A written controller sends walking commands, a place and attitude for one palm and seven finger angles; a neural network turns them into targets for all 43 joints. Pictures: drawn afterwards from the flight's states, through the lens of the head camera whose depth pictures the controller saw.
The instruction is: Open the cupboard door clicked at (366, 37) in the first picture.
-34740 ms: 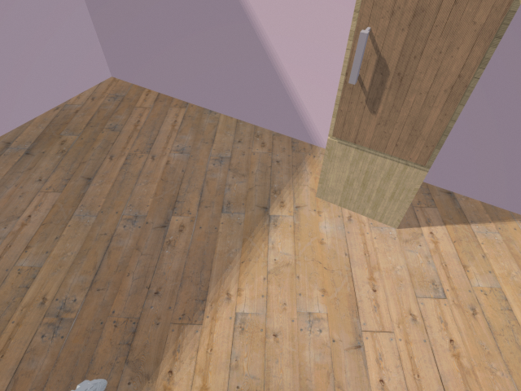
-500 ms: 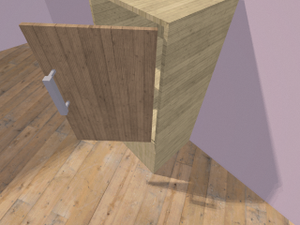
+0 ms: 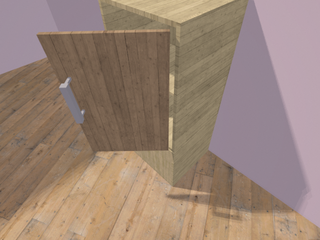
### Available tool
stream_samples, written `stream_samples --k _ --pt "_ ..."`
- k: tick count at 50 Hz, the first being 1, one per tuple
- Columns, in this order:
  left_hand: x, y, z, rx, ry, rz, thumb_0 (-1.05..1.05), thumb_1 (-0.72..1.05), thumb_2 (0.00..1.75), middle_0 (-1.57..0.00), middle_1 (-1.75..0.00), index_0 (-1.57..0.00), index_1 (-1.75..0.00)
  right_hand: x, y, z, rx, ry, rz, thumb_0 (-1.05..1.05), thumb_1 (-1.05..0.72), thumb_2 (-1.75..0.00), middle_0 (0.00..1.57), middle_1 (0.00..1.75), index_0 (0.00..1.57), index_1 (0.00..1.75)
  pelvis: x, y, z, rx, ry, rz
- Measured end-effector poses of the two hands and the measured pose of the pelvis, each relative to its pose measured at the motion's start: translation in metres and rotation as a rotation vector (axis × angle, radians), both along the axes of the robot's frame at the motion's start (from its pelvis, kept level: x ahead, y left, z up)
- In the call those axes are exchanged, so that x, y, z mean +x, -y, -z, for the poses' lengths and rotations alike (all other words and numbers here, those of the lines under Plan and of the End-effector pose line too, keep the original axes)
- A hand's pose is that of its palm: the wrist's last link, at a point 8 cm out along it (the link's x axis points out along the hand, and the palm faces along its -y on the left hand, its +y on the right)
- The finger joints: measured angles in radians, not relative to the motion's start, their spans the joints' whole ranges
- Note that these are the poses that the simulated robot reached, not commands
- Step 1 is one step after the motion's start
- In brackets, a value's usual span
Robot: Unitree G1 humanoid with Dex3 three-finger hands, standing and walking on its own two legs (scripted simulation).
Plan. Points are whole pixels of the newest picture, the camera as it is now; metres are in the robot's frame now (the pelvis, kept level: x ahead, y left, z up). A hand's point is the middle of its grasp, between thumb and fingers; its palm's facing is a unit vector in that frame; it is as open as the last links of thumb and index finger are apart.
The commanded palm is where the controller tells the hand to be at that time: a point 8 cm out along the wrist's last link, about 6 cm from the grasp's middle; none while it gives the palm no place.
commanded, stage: look again from close up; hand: left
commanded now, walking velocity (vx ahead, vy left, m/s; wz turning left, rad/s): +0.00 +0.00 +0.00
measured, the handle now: (74, 101) +0.56 +0.35 +0.02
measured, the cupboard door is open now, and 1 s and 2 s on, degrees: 45 45 45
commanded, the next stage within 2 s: shuffle to correct the standing spot in 0.20 s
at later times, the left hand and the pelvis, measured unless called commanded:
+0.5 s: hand out of the picture -0.02 +0.15 -0.17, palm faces +0.04 -0.98 -0.18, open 7.4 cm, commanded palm none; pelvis +0.00 -0.01 +0.00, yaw +0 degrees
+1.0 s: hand out of the picture +0.07 +0.23 -0.15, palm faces +0.10 -0.95 -0.31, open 7.4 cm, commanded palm none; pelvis +0.02 +0.03 +0.00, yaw +2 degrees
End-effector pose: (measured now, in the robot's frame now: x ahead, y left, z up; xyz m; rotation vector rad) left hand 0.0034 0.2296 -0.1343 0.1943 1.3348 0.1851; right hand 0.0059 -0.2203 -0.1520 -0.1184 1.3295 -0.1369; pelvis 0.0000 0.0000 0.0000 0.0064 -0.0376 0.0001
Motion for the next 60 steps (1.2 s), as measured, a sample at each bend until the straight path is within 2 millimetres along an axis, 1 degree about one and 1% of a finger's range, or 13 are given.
stream_samples --k 5,12,16,21,27,33,39,43,46,49,53,57,60 --pt "-0.009 -0.001 -0.002 -0.006 -0.014 0.016 0.01 0.91 0.89 -0.20 -0.29 -0.19 -0.30 -0.016 -0.004 -0.002 0.017 -0.023 0.000 0.01 -0.93 -0.89 0.20 0.30 0.20 0.30 -0.009 0.000 -0.002 0.009 -0.012 0.007" --pt "-0.028 0.009 -0.002 -0.031 -0.073 0.007 0.01 0.91 0.89 -0.20 -0.29 -0.19 -0.30 -0.034 -0.005 -0.005 0.026 -0.083 0.001 0.01 -0.92 -0.89 0.20 0.30 0.20 0.30 -0.012 0.003 -0.005 0.013 -0.031 0.008" --pt "-0.035 0.018 0.000 -0.048 -0.104 -0.002 0.01 0.91 0.89 -0.20 -0.29 -0.19 -0.30 -0.036 -0.002 -0.006 0.022 -0.103 0.005 0.00 -0.92 -0.89 0.20 0.30 0.20 0.30 -0.010 0.007 -0.005 0.012 -0.035 0.009" --pt "-0.036 0.027 0.004 -0.066 -0.114 -0.016 0.01 0.91 0.89 -0.20 -0.30 -0.20 -0.30 -0.029 0.003 -0.006 0.014 -0.108 0.002 0.00 -0.91 -0.89 0.20 0.30 0.20 0.30 -0.005 0.010 -0.004 0.011 -0.036 0.006" --pt "-0.027 0.022 0.010 -0.071 -0.098 -0.048 0.01 0.91 0.89 -0.20 -0.30 -0.20 -0.30 -0.006 0.008 -0.005 -0.013 -0.091 -0.011 0.00 -0.91 -0.89 0.20 0.30 0.20 0.30 0.006 0.004 0.001 0.004 -0.040 -0.004" --pt "-0.010 -0.004 0.017 -0.056 -0.091 -0.058 0.01 0.91 0.89 -0.20 -0.30 -0.20 -0.30 0.029 0.001 -0.010 -0.053 -0.025 -0.024 0.00 -0.91 -0.89 0.20 0.30 0.20 0.30 0.017 -0.011 0.004 0.015 -0.045 0.005" --pt "0.027 -0.031 0.008 0.005 -0.051 -0.023 0.01 0.91 0.89 -0.20 -0.30 -0.20 -0.30 0.047 -0.013 -0.006 -0.037 0.028 -0.020 0.00 -0.91 -0.89 0.20 0.30 0.20 0.30 0.019 -0.022 0.004 0.017 -0.047 0.023" --pt "0.057 -0.038 -0.002 0.044 0.040 -0.008 0.01 0.91 0.89 -0.20 -0.29 -0.19 -0.30 0.048 -0.016 0.005 -0.008 0.012 -0.028 0.00 -0.92 -0.89 0.20 0.30 0.20 0.30 0.021 -0.023 0.007 0.025 -0.054 0.012" --pt "0.067 -0.041 -0.006 0.068 0.106 -0.013 0.01 0.91 0.89 -0.20 -0.29 -0.19 -0.30 0.054 -0.015 0.013 0.006 -0.005 -0.042 0.00 -0.92 -0.89 0.20 0.30 0.20 0.30 0.022 -0.024 0.010 0.027 -0.056 -0.014" --pt "0.060 -0.046 -0.014 0.074 0.121 -0.038 0.00 0.91 0.89 -0.20 -0.30 -0.20 -0.30 0.067 -0.017 0.009 0.005 -0.011 -0.068 0.00 -0.92 -0.89 0.20 0.30 0.20 0.30 0.023 -0.030 0.005 0.033 -0.054 -0.039" --pt "0.040 -0.057 -0.015 0.060 0.066 -0.059 0.00 0.91 0.89 -0.20 -0.30 -0.20 -0.30 0.094 -0.025 -0.006 0.002 0.039 -0.088 0.01 -0.92 -0.89 0.20 0.30 0.20 0.30 0.023 -0.041 -0.003 0.051 -0.060 -0.050" --pt "0.019 -0.076 -0.008 0.033 0.001 -0.077 0.01 0.91 0.89 -0.20 -0.30 -0.20 -0.30 0.123 -0.043 -0.018 -0.013 0.106 -0.113 0.00 -0.92 -0.89 0.20 0.30 0.20 0.30 0.025 -0.059 -0.003 0.061 -0.062 -0.050" --pt "0.008 -0.099 0.004 0.016 -0.034 -0.095 0.01 0.90 0.89 -0.21 -0.30 -0.20 -0.30 0.141 -0.061 -0.022 -0.040 0.156 -0.134 0.00 -0.92 -0.89 0.20 0.30 0.20 0.30 0.028 -0.080 0.004 0.054 -0.058 -0.047"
